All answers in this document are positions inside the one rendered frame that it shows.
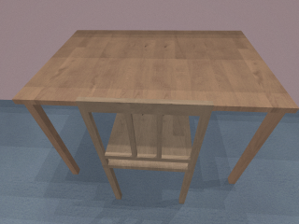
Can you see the chair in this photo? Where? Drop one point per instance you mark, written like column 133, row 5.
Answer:
column 148, row 134

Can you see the table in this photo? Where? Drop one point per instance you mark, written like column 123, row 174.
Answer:
column 198, row 65

